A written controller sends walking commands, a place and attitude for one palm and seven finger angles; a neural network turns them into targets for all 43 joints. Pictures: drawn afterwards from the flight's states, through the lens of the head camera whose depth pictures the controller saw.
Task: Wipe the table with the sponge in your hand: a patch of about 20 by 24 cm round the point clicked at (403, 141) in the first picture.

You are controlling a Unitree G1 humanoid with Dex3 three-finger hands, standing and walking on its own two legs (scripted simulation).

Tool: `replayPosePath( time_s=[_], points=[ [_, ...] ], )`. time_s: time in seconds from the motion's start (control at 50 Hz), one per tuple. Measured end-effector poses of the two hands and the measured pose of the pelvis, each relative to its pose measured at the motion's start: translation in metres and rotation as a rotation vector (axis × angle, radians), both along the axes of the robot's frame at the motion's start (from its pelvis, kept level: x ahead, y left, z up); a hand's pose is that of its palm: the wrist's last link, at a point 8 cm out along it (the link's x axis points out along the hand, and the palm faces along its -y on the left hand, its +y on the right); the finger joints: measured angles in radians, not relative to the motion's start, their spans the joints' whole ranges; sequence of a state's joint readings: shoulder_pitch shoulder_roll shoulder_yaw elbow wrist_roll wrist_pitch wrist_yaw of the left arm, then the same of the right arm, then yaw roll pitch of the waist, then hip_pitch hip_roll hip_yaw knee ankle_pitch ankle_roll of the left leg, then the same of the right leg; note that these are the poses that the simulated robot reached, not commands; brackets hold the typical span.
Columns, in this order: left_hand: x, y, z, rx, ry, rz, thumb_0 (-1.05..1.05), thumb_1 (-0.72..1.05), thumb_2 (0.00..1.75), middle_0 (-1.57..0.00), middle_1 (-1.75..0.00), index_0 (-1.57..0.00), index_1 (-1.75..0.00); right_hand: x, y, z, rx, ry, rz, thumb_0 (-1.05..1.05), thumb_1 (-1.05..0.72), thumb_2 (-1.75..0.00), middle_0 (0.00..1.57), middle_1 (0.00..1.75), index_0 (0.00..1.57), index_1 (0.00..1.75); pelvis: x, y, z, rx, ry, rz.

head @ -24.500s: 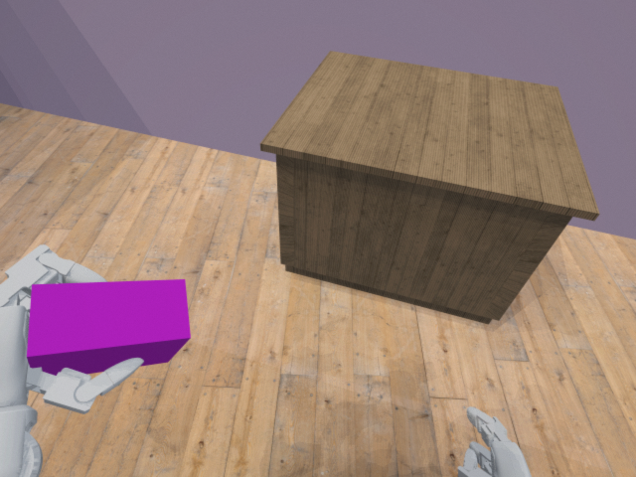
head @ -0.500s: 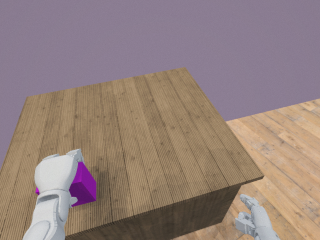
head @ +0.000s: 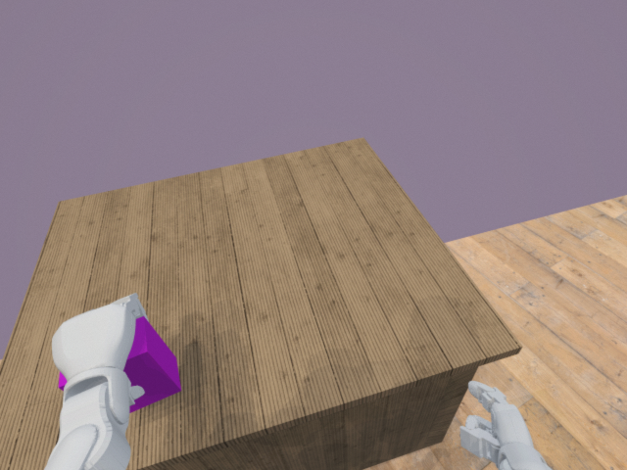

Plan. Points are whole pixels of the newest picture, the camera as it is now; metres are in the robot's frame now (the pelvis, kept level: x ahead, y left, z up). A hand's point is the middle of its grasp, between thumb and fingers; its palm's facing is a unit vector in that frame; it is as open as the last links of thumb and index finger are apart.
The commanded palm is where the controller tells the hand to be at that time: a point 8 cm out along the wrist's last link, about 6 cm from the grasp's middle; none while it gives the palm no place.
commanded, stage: move the sponge above the wiping area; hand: left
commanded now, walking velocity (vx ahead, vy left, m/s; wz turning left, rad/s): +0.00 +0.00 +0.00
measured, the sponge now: (131, 376) +0.22 +0.31 -0.02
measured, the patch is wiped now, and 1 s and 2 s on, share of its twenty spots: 0.00 0.00 0.10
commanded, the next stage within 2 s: lower the sponge onto the table in 0.02 s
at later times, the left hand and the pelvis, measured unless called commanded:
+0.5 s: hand (135, 384) +0.20 +0.29 +0.01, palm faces -0.08 -0.16 -0.98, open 10.0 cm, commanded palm +0.17 +0.27 +0.07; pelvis -0.01 +0.00 +0.00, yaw +1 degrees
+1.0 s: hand (145, 402) +0.19 +0.28 -0.03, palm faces -0.17 -0.14 -0.98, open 10.0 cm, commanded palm +0.18 +0.28 +0.04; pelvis -0.01 +0.00 +0.00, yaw +1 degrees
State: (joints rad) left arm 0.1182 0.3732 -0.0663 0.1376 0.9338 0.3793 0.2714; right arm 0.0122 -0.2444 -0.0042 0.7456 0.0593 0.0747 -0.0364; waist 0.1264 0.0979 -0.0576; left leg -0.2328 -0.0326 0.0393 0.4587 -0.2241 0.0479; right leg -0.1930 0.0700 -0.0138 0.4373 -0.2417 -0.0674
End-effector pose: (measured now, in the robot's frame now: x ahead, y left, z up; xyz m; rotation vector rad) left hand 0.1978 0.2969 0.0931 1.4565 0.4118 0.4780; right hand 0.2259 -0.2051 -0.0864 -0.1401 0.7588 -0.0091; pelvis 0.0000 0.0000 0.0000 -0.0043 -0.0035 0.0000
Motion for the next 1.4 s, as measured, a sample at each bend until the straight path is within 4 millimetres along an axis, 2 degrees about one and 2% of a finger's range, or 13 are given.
replayPosePath(
  time_s=[0.08, 0.18, 0.26, 0.34, 0.4, 0.48, 0.56, 0.64, 0.78, 0.86, 0.98, 1.08, 1.4],
  points=[
    [-0.006, -0.009, -0.028, -0.115, 0.145, 0.024, -0.01, -0.49, 1.03, -0.74, -1.36, -0.75, -1.35, 0.002, 0.001, 0.005, 0.003, -0.009, 0.009, 0.01, -0.91, -0.9, 0.2, 0.3, 0.2, 0.3, -0.001, -0.001, 0.0, 0.001, -0.003, 0.012],
    [-0.016, -0.037, -0.056, -0.195, 0.223, -0.133, -0.01, -0.49, 1.03, -0.74, -1.36, -0.75, -1.35, 0.003, -0.004, 0.012, -0.058, -0.032, 0.028, 0.01, -0.91, -0.9, 0.2, 0.3, 0.2, 0.3, -0.002, -0.002, -0.001, -0.001, -0.009, 0.005],
    [-0.02, -0.041, -0.039, -0.124, 0.115, -0.21, -0.01, -0.49, 1.03, -0.75, -1.35, -0.76, -1.35, 0.001, -0.008, 0.014, -0.088, -0.041, 0.028, 0.01, -0.91, -0.9, 0.2, 0.3, 0.2, 0.3, -0.003, -0.003, -0.002, -0.005, -0.021, -0.005],
    [-0.018, -0.022, -0.013, 0.018, 0.018, -0.148, -0.01, -0.49, 1.03, -0.75, -1.35, -0.76, -1.35, 0.001, -0.008, 0.009, -0.066, -0.038, 0.021, 0.01, -0.91, -0.9, 0.2, 0.3, 0.2, 0.3, -0.005, -0.002, -0.002, -0.007, -0.022, -0.008],
    [-0.014, -0.008, -0.006, 0.014, 0.014, -0.04, -0.01, -0.49, 1.03, -0.75, -1.36, -0.76, -1.35, -0.001, -0.005, 0.006, -0.029, -0.026, 0.006, 0.01, -0.91, -0.9, 0.2, 0.3, 0.2, 0.3, -0.007, -0.002, -0.001, -0.003, -0.018, 0.0],
    [-0.013, -0.009, -0.023, -0.087, 0.108, 0.008, -0.01, -0.49, 1.03, -0.74, -1.36, -0.75, -1.35, -0.004, -0.003, 0.007, -0.013, -0.021, 0.002, 0.01, -0.91, -0.9, 0.2, 0.3, 0.2, 0.3, -0.009, -0.003, 0.0, 0.0, -0.016, 0.01],
    [-0.014, -0.031, -0.048, -0.148, 0.202, -0.095, -0.01, -0.49, 1.03, -0.74, -1.36, -0.75, -1.36, -0.007, -0.004, 0.009, -0.035, -0.027, 0.016, 0.01, -0.91, -0.9, 0.2, 0.3, 0.2, 0.3, -0.01, -0.003, 0.0, 0.0, -0.014, 0.008],
    [-0.017, -0.046, -0.053, -0.134, 0.173, -0.209, -0.01, -0.49, 1.03, -0.75, -1.36, -0.76, -1.35, -0.012, -0.007, 0.008, -0.064, -0.022, 0.016, 0.01, -0.91, -0.9, 0.2, 0.3, 0.2, 0.3, -0.011, -0.004, -0.002, -0.002, -0.016, -0.004],
    [-0.016, -0.019, -0.03, 0.0, 0.05, -0.108, -0.01, -0.49, 1.03, -0.75, -1.36, -0.76, -1.35, -0.019, -0.013, 0.0, -0.045, 0.008, -0.016, 0.01, -0.91, -0.9, 0.2, 0.3, 0.2, 0.3, -0.01, -0.004, -0.002, -0.003, -0.008, -0.014],
    [-0.016, -0.002, -0.038, -0.045, 0.109, 0.008, -0.01, -0.49, 1.03, -0.74, -1.36, -0.75, -1.35, -0.021, -0.015, -0.001, -0.038, 0.022, -0.032, 0.01, -0.91, -0.9, 0.2, 0.3, 0.2, 0.3, -0.01, -0.005, -0.001, -0.002, -0.005, -0.001],
    [-0.018, -0.017, -0.064, -0.106, 0.227, -0.077, -0.01, -0.49, 1.04, -0.74, -1.36, -0.75, -1.35, -0.02, -0.019, 0.003, -0.074, 0.001, -0.027, 0.01, -0.91, -0.9, 0.2, 0.3, 0.2, 0.3, -0.011, -0.004, -0.002, -0.006, 0.0, 0.01],
    [-0.016, -0.019, -0.056, -0.056, 0.159, -0.173, -0.01, -0.5, 1.04, -0.75, -1.36, -0.76, -1.35, -0.021, -0.018, 0.0, -0.088, -0.001, -0.025, 0.01, -0.91, -0.9, 0.2, 0.3, 0.2, 0.3, -0.012, -0.001, -0.004, -0.01, 0.009, 0.005],
    [0.012, -0.006, -0.062, -0.024, 0.153, -0.098, -0.01, -0.51, 1.04, -0.76, -1.34, -0.77, -1.33, -0.035, -0.011, -0.014, -0.063, 0.074, -0.048, 0.01, -0.91, -0.9, 0.2, 0.3, 0.2, 0.3, -0.012, 0.003, -0.007, -0.008, 0.048, 0.015]
  ],
)
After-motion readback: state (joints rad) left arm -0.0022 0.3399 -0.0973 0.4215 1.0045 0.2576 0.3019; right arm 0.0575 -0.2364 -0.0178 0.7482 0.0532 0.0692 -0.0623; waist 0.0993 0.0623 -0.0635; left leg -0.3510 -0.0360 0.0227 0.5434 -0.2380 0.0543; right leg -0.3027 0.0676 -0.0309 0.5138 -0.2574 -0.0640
